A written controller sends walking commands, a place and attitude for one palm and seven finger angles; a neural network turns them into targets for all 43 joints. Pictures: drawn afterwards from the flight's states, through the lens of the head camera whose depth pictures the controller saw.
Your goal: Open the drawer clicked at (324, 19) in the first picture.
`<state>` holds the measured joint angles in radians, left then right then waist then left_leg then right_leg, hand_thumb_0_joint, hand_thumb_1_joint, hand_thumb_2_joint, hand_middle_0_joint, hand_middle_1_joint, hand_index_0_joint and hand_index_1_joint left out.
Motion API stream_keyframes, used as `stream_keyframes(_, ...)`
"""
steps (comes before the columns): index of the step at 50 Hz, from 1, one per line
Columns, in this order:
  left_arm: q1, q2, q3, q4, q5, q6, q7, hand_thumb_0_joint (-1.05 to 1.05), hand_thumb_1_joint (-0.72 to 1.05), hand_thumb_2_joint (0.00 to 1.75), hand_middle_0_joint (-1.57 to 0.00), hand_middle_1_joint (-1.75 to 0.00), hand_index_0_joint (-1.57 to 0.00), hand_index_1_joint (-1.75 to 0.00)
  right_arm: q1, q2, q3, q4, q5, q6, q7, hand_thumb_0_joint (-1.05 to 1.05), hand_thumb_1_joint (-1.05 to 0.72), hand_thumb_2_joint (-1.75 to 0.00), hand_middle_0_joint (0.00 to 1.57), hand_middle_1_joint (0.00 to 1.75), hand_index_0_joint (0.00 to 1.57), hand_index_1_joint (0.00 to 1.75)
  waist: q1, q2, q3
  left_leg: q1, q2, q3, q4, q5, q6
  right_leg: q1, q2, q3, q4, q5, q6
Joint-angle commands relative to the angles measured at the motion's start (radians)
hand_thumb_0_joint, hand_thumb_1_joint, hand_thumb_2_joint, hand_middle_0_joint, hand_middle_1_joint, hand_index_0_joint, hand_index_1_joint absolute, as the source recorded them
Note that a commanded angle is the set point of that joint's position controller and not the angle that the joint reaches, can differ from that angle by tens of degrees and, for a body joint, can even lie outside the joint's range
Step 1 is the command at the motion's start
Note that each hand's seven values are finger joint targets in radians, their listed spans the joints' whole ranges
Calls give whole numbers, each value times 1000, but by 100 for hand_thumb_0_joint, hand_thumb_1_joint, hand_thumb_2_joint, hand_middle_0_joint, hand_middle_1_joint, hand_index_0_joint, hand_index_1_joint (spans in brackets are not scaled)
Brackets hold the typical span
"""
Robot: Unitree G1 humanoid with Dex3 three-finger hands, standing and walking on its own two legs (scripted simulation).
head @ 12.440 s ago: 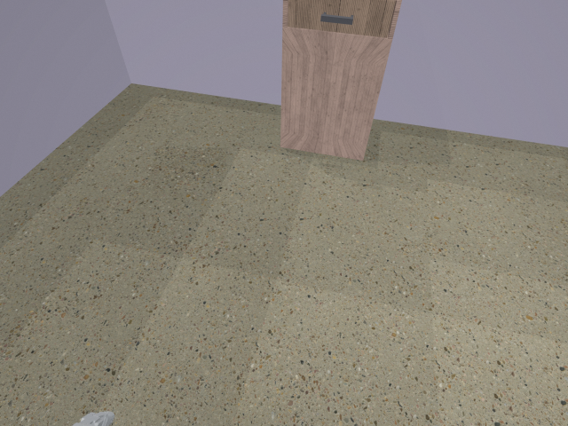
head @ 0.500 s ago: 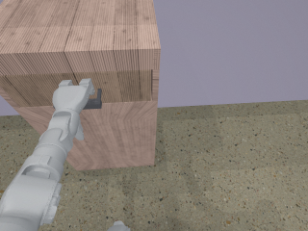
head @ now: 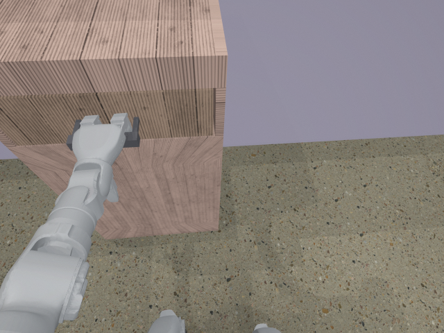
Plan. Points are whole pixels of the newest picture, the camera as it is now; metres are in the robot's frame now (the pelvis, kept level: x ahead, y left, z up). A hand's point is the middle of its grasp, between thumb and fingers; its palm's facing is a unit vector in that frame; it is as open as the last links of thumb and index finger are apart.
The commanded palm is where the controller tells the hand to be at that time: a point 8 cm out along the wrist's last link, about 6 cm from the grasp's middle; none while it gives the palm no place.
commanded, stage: lower the fingers behind the handle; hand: left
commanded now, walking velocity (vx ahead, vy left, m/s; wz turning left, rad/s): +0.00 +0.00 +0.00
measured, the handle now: (106, 132) +0.51 +0.22 +0.03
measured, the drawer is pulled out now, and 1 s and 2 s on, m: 0.00 0.00 0.06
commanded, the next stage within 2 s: close the thumb around the handle in 0.40 s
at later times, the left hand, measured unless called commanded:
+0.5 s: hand (110, 160) +0.45 +0.21 +0.01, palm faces -0.05 -0.04 -1.00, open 13.8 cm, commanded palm +0.44 +0.20 +0.06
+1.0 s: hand (110, 159) +0.45 +0.21 +0.01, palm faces -0.05 -0.03 -1.00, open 7.4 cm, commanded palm +0.44 +0.21 +0.06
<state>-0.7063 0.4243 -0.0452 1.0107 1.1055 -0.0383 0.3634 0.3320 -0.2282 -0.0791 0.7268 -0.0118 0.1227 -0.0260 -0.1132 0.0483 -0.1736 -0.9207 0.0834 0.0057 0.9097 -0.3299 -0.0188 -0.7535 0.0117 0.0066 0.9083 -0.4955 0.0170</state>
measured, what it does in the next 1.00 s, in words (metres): stands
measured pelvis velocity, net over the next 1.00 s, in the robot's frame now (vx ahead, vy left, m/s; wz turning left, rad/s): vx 0.00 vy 0.00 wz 0.00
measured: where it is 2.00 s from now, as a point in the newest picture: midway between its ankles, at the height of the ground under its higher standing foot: outside the picture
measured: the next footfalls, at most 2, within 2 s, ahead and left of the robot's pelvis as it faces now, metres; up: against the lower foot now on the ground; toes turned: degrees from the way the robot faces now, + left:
none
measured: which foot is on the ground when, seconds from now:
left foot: down 0.00-1.00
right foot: down 0.00-1.00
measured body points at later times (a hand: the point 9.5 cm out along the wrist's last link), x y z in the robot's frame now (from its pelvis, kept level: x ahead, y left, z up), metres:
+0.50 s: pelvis +0.00 +0.00 +0.00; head +0.08 +0.00 +0.44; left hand +0.45 +0.21 +0.06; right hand +0.03 -0.26 -0.13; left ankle +0.05 +0.13 -0.68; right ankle -0.04 -0.14 -0.68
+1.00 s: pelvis +0.00 +0.00 +0.00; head +0.08 +0.00 +0.44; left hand +0.45 +0.21 +0.06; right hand +0.03 -0.27 -0.13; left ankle +0.05 +0.13 -0.68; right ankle -0.04 -0.14 -0.68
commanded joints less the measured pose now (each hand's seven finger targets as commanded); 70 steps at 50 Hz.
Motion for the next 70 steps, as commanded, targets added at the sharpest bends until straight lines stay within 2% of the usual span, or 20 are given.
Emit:
stream_keyframes(1,-370,217,65,-184,1,2,51,0,-50,30,-30,-120,-30,-120,94,-154,-55,-60,-6,-13,-14,0,-90,-90,20,30,20,30,5,13,-377,434,-74,32,-33,284,58,-10,59,-46,-125,378,-44)
stream_keyframes(6,-366,230,75,-205,-3,19,57,0,-50,30,-30,-120,-30,-120,91,-156,-55,-64,-5,-7,-10,0,-90,-90,20,30,20,30,13,25,-393,452,-75,32,-40,294,56,6,62,-49,-126,384,-46)
stream_keyframes(12,-378,156,18,-215,-10,32,49,0,-50,30,-30,-120,-30,-120,88,-151,-56,-66,-3,-3,-7,0,-90,-90,20,30,20,30,-2,20,-362,480,-72,23,-51,292,55,-20,64,-57,-135,363,-49)
stream_keyframes(15,-376,190,45,-213,-9,28,46,0,-50,30,-30,-120,-30,-120,90,-154,-55,-63,-5,-2,-9,0,-90,-90,20,30,20,30,4,29,-370,488,-70,20,-52,297,54,-18,64,-58,-133,360,-50)
stream_keyframes(16,-380,154,13,-210,-7,29,44,0,-50,30,-30,-120,-30,-120,85,-150,-53,-66,-4,-2,-9,0,-90,-90,20,30,20,30,-3,32,-361,484,-72,23,-53,289,54,-26,63,-58,-137,354,-49)
stream_keyframes(18,-386,175,34,-191,-11,29,46,0,-50,30,-30,-120,-30,-120,86,-151,-51,-61,-5,-2,-12,0,-90,-90,20,30,20,30,-7,-6,-340,456,-72,21,-51,268,58,-17,61,-56,-140,344,-48)
stream_keyframes(20,-395,176,29,-204,-4,26,47,0,-50,30,-30,-120,-30,-120,85,-152,-53,-66,-4,-2,-13,0,-90,-90,20,30,20,30,-2,24,-357,471,-72,21,-52,270,56,-28,61,-56,-135,338,-49)
stream_keyframes(25,-382,191,44,-203,-7,24,47,0,-50,30,-30,-120,-30,-120,85,-152,-52,-67,-3,0,-13,0,-90,-90,20,30,20,30,1,1,-369,466,-73,24,-47,280,59,-9,61,-53,-134,359,-47)
stream_keyframes(27,-377,171,29,-210,-6,23,48,0,-39,35,-31,-121,-31,-121,83,-148,-52,-70,-4,-2,-11,0,-90,-90,20,30,20,30,6,33,-368,469,-75,26,-48,283,56,-12,62,-54,-133,360,-49)
stream_keyframes(35,-384,176,36,-223,-6,25,52,0,6,54,-34,-126,-34,-126,83,-150,-56,-68,-5,-2,-10,0,-90,-90,20,30,20,30,4,33,-381,486,-71,22,-44,300,55,-21,63,-55,-127,368,-49)
stream_keyframes(37,-379,131,3,-211,-11,30,50,0,17,59,-35,-127,-35,-127,82,-146,-56,-67,-4,-3,-8,0,-90,-90,20,30,20,30,-5,19,-353,481,-72,23,-46,282,56,-29,64,-56,-137,352,-48)
stream_keyframes(46,-378,205,49,-188,-11,32,42,0,68,80,-38,-133,-38,-133,82,-152,-49,-65,0,-1,-16,0,-90,-90,20,30,20,30,-1,-13,-346,434,-76,32,-51,254,62,10,59,-44,-146,364,-42)
stream_keyframes(50,-376,182,30,-187,-14,27,37,0,90,90,-40,-135,-40,-135,86,-150,-49,-67,0,-4,-17,0,-90,-90,20,30,20,30,-5,3,-339,436,-77,32,-50,256,61,2,59,-46,-144,364,-44)
stream_keyframes(52,-372,222,58,-185,-11,25,38,0,90,90,-40,-135,-40,-135,86,-153,-48,-67,1,-3,-18,0,-90,-90,20,30,20,30,6,6,-345,428,-77,33,-49,253,61,9,59,-43,-141,361,-45)
stream_keyframes(56,-360,211,57,-212,-11,15,39,0,90,90,-40,-135,-40,-135,87,-151,-51,-70,-1,-4,-16,0,-90,-90,20,30,20,30,11,18,-376,447,-77,35,-43,289,60,16,60,-44,-133,396,-45)
stream_keyframes(59,-343,238,78,-182,-19,18,38,0,90,90,-40,-135,-40,-135,86,-154,-47,-70,2,-1,-18,0,-90,-90,20,30,20,30,10,-19,-358,417,-79,39,-46,273,63,39,58,-40,-139,402,-40)
stream_keyframes(64,-360,265,87,-179,-11,27,42,0,90,90,-40,-135,-40,-135,83,-157,-45,-71,5,2,-21,0,-90,-90,20,30,20,30,12,15,-354,428,-79,38,-53,259,61,19,59,-41,-142,366,-42)
stream_keyframes(65,-374,250,76,-187,-15,27,42,0,90,90,-40,-135,-40,-135,86,-157,-45,-71,3,2,-22,0,-90,-90,20,30,20,30,6,3,-352,424,-78,36,-52,255,62,20,59,-42,-143,364,-42)
stream_keyframes(69,-246,240,96,-191,-23,21,37,0,90,90,-40,-135,-40,-135,70,-151,-46,-87,4,6,-17,0,-90,-90,20,30,20,30,46,5,-377,443,-80,44,-63,284,57,56,61,-45,-139,393,-45)
stream_keyframes(70,-245,200,66,-212,-32,19,34,0,90,90,-40,-135,-40,-135,68,-150,-46,-92,3,5,-15,0,-90,-90,20,30,20,30,40,7,-362,446,-78,43,-65,287,58,55,62,-49,-141,401,-46)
